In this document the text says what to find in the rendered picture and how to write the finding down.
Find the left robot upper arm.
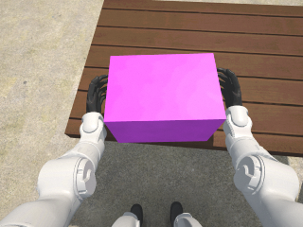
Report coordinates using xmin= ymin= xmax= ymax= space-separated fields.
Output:
xmin=0 ymin=157 xmax=97 ymax=227

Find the robot left forearm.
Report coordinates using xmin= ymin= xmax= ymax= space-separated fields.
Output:
xmin=37 ymin=112 xmax=107 ymax=196

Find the right robot upper arm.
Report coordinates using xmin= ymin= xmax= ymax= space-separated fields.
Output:
xmin=233 ymin=154 xmax=303 ymax=227

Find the robot left foot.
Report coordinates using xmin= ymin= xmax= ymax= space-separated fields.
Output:
xmin=130 ymin=203 xmax=143 ymax=227

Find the carton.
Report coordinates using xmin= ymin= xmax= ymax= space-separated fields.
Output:
xmin=103 ymin=53 xmax=226 ymax=143

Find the right robot hand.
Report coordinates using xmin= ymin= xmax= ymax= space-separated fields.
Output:
xmin=216 ymin=67 xmax=242 ymax=109

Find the table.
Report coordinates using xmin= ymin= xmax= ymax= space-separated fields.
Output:
xmin=64 ymin=0 xmax=303 ymax=158

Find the left robot hand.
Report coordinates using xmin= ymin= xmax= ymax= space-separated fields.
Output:
xmin=86 ymin=75 xmax=109 ymax=114

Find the robot right forearm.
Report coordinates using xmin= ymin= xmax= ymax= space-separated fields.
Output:
xmin=223 ymin=105 xmax=299 ymax=196

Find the right robot thigh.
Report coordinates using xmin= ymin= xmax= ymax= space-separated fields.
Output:
xmin=173 ymin=217 xmax=203 ymax=227

